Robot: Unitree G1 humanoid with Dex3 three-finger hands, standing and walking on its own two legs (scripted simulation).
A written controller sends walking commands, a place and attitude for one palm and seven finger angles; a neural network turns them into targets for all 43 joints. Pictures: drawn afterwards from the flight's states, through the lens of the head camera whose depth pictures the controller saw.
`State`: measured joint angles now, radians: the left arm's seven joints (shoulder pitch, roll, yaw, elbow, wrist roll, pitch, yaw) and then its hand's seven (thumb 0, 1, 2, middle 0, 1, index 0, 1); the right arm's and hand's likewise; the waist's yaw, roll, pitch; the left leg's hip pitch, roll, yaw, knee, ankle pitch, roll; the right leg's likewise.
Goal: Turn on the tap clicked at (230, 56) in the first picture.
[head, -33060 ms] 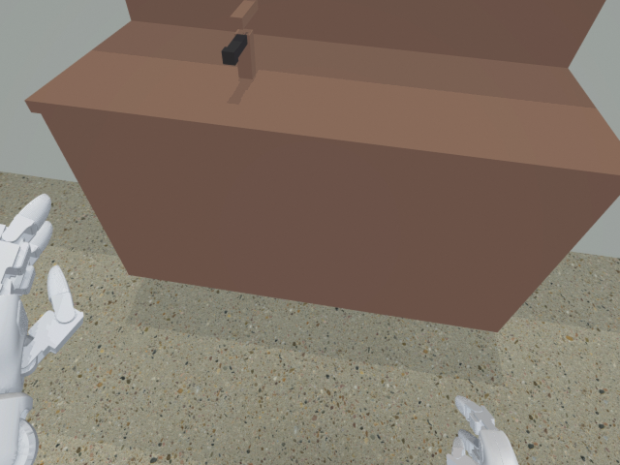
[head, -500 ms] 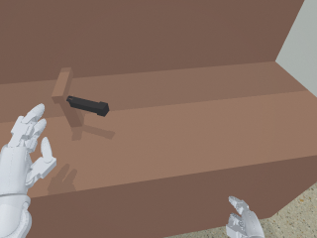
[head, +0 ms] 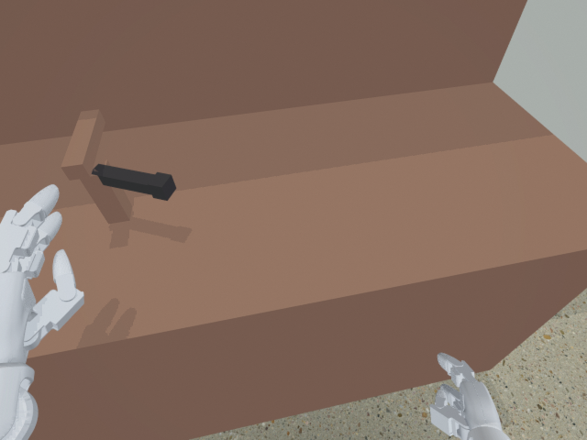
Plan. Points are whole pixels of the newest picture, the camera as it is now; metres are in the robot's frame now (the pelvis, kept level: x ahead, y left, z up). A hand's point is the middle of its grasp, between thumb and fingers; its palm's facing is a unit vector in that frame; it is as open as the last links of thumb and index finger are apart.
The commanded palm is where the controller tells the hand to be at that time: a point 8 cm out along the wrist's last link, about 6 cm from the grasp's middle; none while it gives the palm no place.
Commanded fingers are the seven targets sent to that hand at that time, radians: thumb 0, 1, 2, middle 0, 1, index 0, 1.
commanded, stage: step back with the hand held close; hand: left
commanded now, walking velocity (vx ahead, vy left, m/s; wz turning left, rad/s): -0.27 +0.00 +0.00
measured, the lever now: (162, 186) +0.42 +0.25 +0.11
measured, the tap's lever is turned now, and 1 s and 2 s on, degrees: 63 63 63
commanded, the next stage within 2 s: stop stepping back and stand still in 1.28 s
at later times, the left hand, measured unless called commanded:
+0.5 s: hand (23, 369) +0.14 +0.27 +0.15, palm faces +0.38 -0.82 -0.44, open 7.4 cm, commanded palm +0.09 +0.31 +0.17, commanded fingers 0.00 0.90 0.90 -0.20 -0.30 -0.20 -0.30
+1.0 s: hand (17, 424) +0.10 +0.24 +0.15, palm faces +0.36 -0.85 -0.38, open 7.4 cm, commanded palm +0.04 +0.29 +0.17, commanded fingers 0.00 0.90 0.90 -0.20 -0.30 -0.20 -0.30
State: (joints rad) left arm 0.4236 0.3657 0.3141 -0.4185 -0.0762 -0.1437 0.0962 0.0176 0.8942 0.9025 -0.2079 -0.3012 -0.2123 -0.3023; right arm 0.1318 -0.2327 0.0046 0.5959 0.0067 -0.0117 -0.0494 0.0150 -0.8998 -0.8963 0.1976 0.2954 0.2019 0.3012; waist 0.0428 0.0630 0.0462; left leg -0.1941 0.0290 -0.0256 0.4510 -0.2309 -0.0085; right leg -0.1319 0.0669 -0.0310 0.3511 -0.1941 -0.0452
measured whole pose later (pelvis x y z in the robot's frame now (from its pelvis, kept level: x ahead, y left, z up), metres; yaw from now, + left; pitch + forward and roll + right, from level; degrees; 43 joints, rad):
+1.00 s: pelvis -0.13 +0.01 -0.01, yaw -2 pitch +3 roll -3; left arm 0.46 0.35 0.32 -0.58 -0.05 -0.14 0.16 0.02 0.90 0.90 -0.20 -0.30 -0.21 -0.30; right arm 0.11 -0.16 0.03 0.61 0.00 -0.07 -0.05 0.01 -0.90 -0.90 0.20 0.30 0.20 0.30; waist 0.05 0.03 0.06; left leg -0.49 0.07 0.02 0.45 -0.02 0.00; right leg -0.18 0.05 0.01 0.43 -0.31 -0.01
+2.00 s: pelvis -0.30 -0.06 -0.02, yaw +3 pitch -2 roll +1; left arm 0.50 0.41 0.37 -0.47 -0.04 -0.16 0.15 0.02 0.89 0.90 -0.21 -0.30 -0.21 -0.30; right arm 0.30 -0.21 -0.01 0.64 0.01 -0.11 -0.06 0.01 -0.90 -0.90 0.20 0.30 0.20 0.30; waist -0.02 0.01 0.00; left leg -0.25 0.05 -0.02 0.71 -0.43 0.02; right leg -0.35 0.01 -0.08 0.60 -0.24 -0.03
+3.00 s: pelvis -0.28 -0.06 -0.01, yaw +0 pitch +0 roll +0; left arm 0.48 0.35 0.31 -0.52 -0.06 -0.12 0.15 0.02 0.89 0.90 -0.21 -0.30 -0.21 -0.30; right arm 0.13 -0.20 0.00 0.57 0.01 -0.06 -0.05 0.01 -0.90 -0.90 0.20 0.30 0.20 0.30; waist 0.02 -0.01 0.06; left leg -0.20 0.05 0.09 0.49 -0.28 -0.01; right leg -0.25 0.07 0.02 0.48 -0.23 -0.05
